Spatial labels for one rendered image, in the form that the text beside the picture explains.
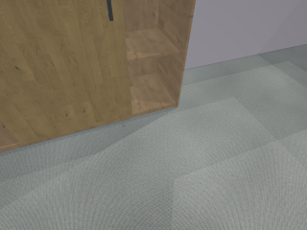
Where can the wardrobe door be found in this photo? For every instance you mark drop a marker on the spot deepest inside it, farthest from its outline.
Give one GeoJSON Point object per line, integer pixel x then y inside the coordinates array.
{"type": "Point", "coordinates": [6, 137]}
{"type": "Point", "coordinates": [63, 66]}

